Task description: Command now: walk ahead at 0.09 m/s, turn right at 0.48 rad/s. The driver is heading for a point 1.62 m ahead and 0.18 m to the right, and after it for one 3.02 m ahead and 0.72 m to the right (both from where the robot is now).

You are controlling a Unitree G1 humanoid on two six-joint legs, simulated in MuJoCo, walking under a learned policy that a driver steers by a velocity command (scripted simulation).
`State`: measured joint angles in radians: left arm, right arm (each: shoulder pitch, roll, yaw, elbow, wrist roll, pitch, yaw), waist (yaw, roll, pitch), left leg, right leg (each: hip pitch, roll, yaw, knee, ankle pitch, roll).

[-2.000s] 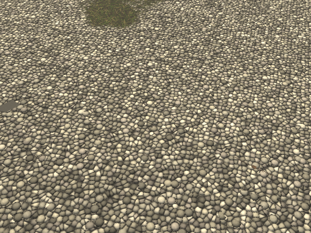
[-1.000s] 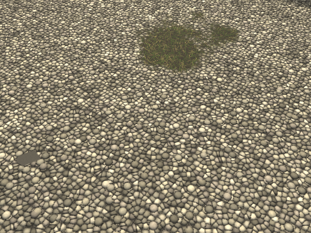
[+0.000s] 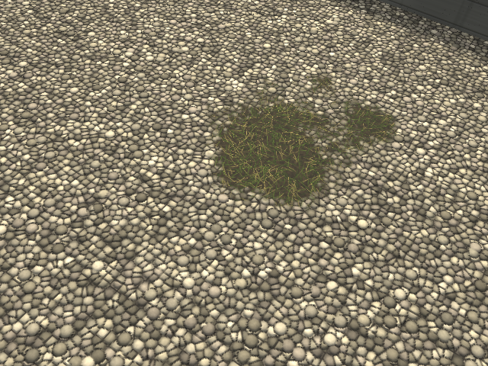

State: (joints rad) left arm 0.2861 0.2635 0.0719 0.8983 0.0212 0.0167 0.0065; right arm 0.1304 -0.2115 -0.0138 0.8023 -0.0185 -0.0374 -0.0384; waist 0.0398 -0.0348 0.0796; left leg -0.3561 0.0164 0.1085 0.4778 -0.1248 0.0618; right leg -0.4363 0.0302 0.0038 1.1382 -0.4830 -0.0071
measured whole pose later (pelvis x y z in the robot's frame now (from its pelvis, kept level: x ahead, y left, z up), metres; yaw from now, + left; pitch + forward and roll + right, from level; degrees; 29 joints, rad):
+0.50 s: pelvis -0.01 -0.03 +0.01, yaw -16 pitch +0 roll +1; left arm 0.22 0.25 0.05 0.76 0.01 0.03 0.01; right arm 0.23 -0.28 -0.07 0.83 -0.02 0.05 -0.01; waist -0.01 0.04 0.03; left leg -0.50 0.02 0.01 1.00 -0.34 -0.03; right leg -0.23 0.06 0.03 0.42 -0.20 -0.07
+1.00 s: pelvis +0.00 -0.01 +0.01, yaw -18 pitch -2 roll +0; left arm 0.23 0.23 0.02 0.99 0.01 0.01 0.02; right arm 0.21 -0.21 -0.01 0.94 -0.01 0.00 -0.03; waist 0.01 -0.01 0.03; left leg -0.12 -0.03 0.01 0.38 -0.22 0.04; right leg -0.17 0.06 0.06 0.36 -0.16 -0.03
